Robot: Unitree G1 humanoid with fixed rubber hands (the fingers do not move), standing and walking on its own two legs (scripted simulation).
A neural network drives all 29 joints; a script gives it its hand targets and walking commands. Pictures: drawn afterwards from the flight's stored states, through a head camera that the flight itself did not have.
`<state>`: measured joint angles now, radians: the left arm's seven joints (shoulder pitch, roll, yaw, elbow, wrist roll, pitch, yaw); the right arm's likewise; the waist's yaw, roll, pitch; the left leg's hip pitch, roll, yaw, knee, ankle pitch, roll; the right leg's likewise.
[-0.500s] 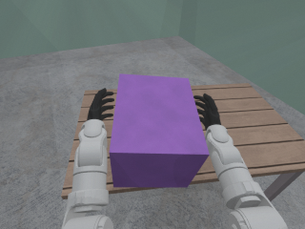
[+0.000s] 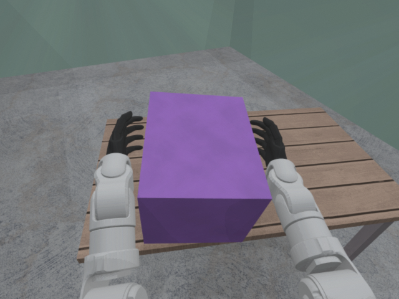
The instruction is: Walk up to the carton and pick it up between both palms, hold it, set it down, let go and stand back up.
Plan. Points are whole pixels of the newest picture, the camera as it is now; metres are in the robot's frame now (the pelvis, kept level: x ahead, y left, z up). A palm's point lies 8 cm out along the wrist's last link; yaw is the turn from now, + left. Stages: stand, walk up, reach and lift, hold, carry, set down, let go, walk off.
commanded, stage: reach and lift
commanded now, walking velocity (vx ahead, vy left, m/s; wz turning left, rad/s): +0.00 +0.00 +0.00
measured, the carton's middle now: (196, 166) +0.39 +0.00 +0.09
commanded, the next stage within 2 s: hold in 0.48 s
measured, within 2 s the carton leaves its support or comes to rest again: neither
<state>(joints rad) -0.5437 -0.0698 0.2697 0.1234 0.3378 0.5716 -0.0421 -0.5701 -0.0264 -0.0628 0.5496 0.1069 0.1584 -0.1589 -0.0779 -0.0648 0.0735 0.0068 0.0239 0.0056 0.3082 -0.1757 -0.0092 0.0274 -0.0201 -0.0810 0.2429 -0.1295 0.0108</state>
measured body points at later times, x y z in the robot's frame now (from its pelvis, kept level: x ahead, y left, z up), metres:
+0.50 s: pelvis +0.00 +0.00 +0.00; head -0.03 +0.03 +0.45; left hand +0.38 +0.15 +0.18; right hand +0.37 -0.16 +0.16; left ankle +0.01 +0.12 -0.75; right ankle +0.01 -0.12 -0.75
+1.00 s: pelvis -0.01 +0.00 +0.00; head -0.05 +0.03 +0.45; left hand +0.36 +0.16 +0.20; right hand +0.37 -0.15 +0.18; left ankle +0.01 +0.12 -0.75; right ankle +0.01 -0.12 -0.75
